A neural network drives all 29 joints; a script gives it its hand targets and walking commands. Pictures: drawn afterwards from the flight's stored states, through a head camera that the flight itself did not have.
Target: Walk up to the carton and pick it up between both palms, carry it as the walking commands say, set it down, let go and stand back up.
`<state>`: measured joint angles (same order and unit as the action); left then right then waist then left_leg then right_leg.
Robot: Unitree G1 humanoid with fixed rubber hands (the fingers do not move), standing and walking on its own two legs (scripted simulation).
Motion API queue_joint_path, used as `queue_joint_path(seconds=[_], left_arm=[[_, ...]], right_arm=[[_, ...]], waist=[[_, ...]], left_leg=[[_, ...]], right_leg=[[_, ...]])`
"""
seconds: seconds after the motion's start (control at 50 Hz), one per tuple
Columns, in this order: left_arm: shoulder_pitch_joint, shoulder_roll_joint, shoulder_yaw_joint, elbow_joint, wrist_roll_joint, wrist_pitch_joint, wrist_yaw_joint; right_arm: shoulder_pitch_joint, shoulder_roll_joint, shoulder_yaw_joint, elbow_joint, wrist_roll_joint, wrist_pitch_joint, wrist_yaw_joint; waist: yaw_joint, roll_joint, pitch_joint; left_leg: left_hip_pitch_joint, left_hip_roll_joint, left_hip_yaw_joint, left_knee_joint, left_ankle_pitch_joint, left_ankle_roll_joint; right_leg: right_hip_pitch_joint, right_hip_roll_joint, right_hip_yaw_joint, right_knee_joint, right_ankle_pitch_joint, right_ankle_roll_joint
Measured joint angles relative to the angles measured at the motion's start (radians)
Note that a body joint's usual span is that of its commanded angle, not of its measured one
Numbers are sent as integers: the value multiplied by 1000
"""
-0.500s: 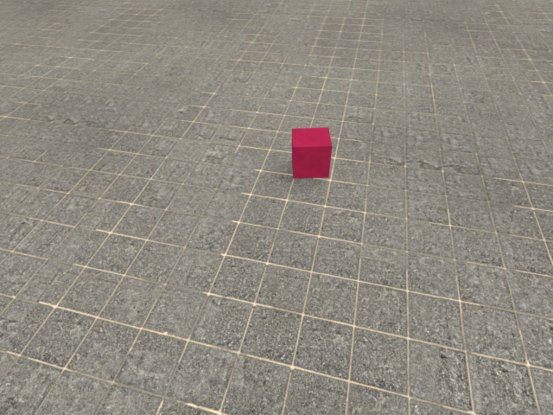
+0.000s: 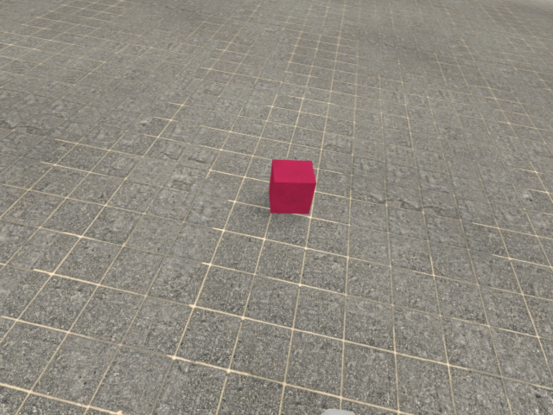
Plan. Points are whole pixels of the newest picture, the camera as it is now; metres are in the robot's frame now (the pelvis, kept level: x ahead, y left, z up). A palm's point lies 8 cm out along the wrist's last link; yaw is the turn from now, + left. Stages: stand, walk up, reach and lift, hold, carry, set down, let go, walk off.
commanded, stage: walk up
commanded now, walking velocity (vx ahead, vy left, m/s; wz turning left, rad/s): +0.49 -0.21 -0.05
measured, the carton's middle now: (290, 187) +1.29 -0.20 -0.68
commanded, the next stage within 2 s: none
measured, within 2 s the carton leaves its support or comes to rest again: neither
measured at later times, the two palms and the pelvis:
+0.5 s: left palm (179, 352) +0.28 +0.15 -0.13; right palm (440, 359) +0.27 -0.33 -0.16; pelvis +0.24 -0.09 -0.01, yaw -1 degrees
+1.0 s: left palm (168, 239) +0.54 +0.22 -0.15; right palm (383, 253) +0.49 -0.27 -0.12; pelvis +0.49 -0.03 +0.00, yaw -2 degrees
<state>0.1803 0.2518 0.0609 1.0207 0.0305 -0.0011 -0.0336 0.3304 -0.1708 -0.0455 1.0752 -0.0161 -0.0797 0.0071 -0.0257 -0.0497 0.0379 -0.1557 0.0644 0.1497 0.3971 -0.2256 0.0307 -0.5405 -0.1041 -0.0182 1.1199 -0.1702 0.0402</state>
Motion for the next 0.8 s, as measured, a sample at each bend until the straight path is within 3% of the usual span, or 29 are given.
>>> queue_joint_path(seconds=[0.14, 0.26, 0.3, 0.36, 0.42, 0.5, 0.58, 0.7, 0.76, 0.8], left_arm=[[-45, -23, -11, -20, -1, 25, -31], [-89, -49, -26, -48, -7, -15, -25], [-104, -54, -14, -55, 5, -49, -10], [-82, -66, -17, -50, 3, -70, 9], [-24, -74, -14, -18, -7, -71, 18], [72, -73, -8, 13, -2, -75, 23], [163, -75, -3, 42, -1, -72, 27], [248, -74, -5, 83, 0, -65, 28], [272, -65, -5, 96, -7, -61, 30], [252, -50, -10, 106, -11, -53, 31]], right_arm=[[136, 11, -8, 26, -4, 6, -9], [166, 7, -7, 34, -8, 14, 1], [156, 4, 5, 43, -7, 18, 1], [76, -19, 9, 35, -5, 30, -3], [1, -44, -2, 20, -11, 34, 1], [-90, -57, -12, -18, -20, 63, 16], [-171, -57, -6, -58, -16, 81, 37], [-268, -41, 9, -100, -7, 73, 58], [-287, -32, 12, -114, -8, 50, 55], [-293, -16, 3, -114, -20, 18, 40]], waist=[[-33, 6, 1], [-59, 40, -7], [-50, 55, -9], [-32, 89, -1], [-1, 116, -8], [43, 113, -21], [79, 99, -17], [106, 75, -7], [112, 61, -15], [98, 34, -1]], left_leg=[[150, 32, 15, -85, -57, -52], [214, 60, 37, -37, -178, -110], [123, 84, 1, 194, -260, -92], [-112, 53, -108, 673, -239, -52], [-261, 60, -102, 800, -117, -45], [-384, 82, -70, 716, 1, -53], [-424, 88, -63, 504, 102, -72], [-371, 75, -24, 220, 111, -83], [-292, 54, 1, 126, 75, -70], [-287, 32, 18, 172, 86, -15]], right_leg=[[-51, -19, -19, -236, 128, 20], [81, 7, -122, -566, 19, -5], [84, 21, -139, -552, 60, -55], [90, 32, -148, -489, -35, -76], [184, 44, -157, -568, -48, -65], [302, 49, -159, -672, -52, -62], [407, 50, -155, -758, -61, -46], [513, 41, -152, -800, -124, -5], [531, 22, -144, -738, -205, 20], [450, -7, -101, -493, -293, -8]])
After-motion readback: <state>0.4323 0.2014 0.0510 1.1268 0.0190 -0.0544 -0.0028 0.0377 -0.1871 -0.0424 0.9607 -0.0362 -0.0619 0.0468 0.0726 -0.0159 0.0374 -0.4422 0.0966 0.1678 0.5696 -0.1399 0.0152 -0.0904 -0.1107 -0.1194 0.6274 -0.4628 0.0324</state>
